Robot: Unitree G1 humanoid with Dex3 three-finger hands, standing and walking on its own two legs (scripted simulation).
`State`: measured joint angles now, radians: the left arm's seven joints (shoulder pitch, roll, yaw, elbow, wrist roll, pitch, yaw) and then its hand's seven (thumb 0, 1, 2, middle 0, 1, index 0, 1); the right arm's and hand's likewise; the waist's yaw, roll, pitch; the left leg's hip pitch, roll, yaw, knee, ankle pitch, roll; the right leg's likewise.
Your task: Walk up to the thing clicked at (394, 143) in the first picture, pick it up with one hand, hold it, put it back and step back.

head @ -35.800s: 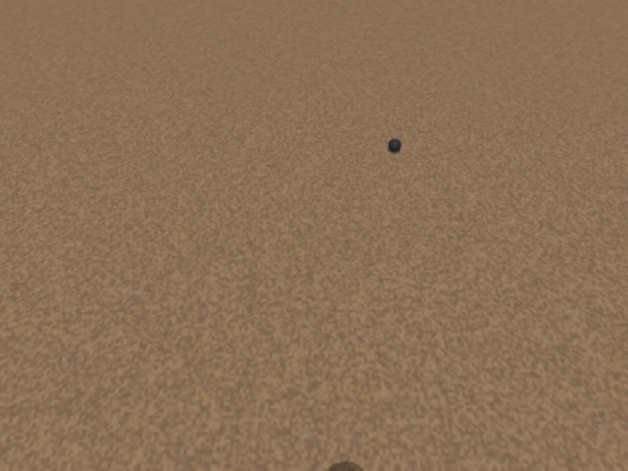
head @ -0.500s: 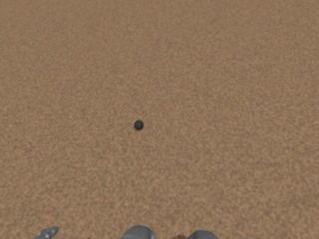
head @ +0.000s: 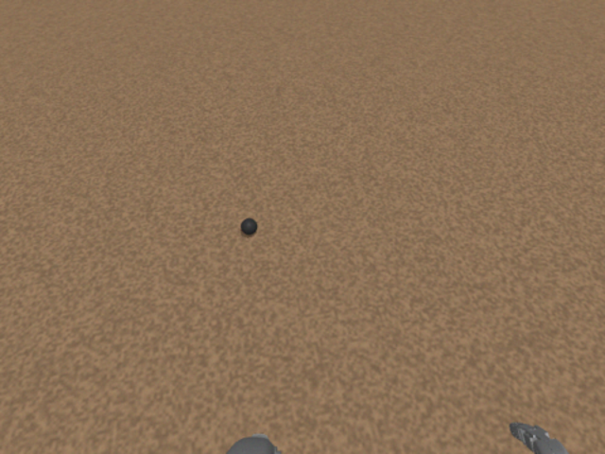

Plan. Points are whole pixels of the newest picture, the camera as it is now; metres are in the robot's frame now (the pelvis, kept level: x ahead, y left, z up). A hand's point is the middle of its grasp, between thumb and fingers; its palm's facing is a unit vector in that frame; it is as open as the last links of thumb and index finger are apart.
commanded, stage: step back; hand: left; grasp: from above
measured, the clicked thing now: (249, 226) +1.05 +0.29 -0.72
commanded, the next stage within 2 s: stand in 0.92 s
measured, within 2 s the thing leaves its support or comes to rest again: neither
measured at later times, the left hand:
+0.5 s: hand out of the picture +0.08 +0.28 -0.13, palm faces +0.04 -0.92 -0.40, open 7.4 cm
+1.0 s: hand out of the picture +0.11 +0.28 -0.14, palm faces +0.07 -0.94 -0.34, open 7.4 cm
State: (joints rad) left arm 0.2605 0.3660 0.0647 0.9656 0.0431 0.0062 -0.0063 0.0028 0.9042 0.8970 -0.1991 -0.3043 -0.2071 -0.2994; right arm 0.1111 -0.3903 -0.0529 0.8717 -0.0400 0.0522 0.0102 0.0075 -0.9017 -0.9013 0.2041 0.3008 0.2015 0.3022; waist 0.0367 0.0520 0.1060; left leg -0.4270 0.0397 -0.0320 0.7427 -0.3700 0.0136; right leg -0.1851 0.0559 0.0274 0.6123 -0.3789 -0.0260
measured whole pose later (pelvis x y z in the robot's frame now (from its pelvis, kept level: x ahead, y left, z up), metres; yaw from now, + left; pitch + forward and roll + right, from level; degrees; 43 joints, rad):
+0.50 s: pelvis +0.00 +0.00 +0.01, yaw +3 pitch -3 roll -1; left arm 0.16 0.38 0.07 0.98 0.04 -0.03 -0.01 0.00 0.90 0.90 -0.20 -0.30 -0.21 -0.30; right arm 0.23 -0.36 -0.04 1.00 -0.02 0.01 0.01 0.01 -0.90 -0.90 0.20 0.30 0.20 0.30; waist -0.01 0.03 0.07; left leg -0.31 0.00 -0.09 0.70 -0.40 -0.01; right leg -0.24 0.01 -0.04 0.58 -0.29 -0.02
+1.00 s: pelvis +0.04 +0.02 +0.02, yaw +4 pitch -2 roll +0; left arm 0.09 0.36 0.01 1.08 0.00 -0.01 0.00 0.00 0.91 0.90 -0.20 -0.30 -0.21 -0.30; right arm 0.04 -0.33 -0.01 1.07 -0.01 -0.02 0.01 0.01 -0.90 -0.90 0.20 0.30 0.20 0.30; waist 0.03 -0.01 0.09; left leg -0.21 0.01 0.01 0.48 -0.23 0.00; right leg -0.11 -0.03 -0.02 0.45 -0.29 0.02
